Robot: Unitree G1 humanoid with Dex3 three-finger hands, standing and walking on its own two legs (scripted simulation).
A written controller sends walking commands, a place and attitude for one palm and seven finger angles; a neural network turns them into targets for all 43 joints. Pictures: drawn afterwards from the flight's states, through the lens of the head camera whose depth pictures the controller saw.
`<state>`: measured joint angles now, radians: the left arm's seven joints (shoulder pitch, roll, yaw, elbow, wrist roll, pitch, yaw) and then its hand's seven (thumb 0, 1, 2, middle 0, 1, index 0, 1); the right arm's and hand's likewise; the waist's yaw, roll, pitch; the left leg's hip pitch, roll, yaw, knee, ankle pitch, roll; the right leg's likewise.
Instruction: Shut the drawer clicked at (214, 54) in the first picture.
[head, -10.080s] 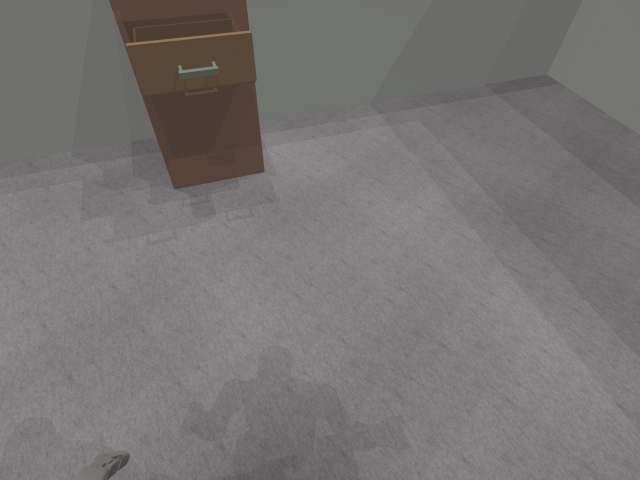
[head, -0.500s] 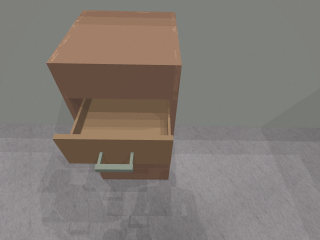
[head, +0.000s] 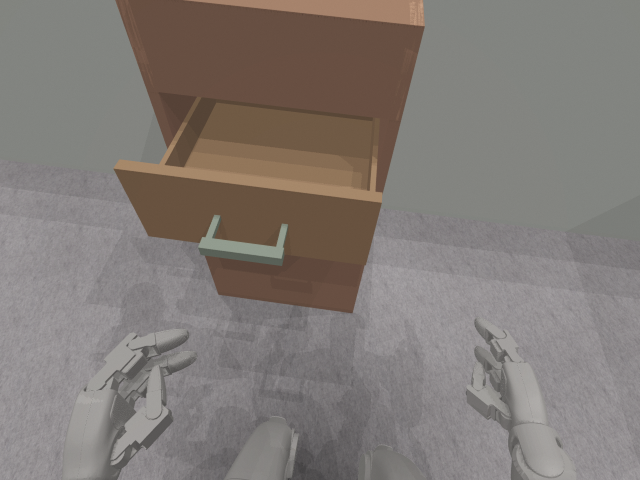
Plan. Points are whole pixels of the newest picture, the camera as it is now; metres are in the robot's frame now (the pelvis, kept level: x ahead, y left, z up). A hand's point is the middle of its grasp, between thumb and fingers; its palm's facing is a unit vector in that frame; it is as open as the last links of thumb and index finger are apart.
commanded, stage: raise the hand and make a fist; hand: left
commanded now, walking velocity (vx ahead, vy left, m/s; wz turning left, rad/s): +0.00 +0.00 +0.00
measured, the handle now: (245, 239) +0.44 +0.18 -0.01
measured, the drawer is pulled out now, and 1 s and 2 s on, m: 0.19 0.19 0.19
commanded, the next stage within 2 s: bring the fist close to the handle in 1.36 s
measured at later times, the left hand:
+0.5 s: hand (197, 354) +0.23 +0.17 +0.07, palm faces +0.00 -1.00 -0.02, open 3.2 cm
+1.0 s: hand (222, 335) +0.25 +0.14 +0.09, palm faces -0.02 -1.00 -0.01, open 3.2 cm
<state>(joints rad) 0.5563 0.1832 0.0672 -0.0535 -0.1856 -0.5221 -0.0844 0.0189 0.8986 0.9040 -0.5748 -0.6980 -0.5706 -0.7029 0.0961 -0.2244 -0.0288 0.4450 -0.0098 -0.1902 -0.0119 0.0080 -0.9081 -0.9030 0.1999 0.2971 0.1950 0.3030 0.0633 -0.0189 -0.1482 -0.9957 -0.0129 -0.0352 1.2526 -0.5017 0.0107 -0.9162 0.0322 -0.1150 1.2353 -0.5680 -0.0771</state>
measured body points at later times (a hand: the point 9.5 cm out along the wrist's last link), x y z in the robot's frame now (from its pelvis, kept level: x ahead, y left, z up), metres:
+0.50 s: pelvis +0.01 +0.01 +0.02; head +0.08 +0.01 +0.46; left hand +0.22 +0.22 +0.07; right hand +0.16 -0.26 -0.07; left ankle +0.06 +0.11 -0.63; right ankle +0.03 -0.08 -0.63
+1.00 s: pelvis +0.03 +0.02 +0.02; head +0.08 +0.03 +0.47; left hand +0.24 +0.20 +0.09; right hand +0.22 -0.19 -0.04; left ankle +0.06 +0.11 -0.63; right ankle +0.03 -0.08 -0.63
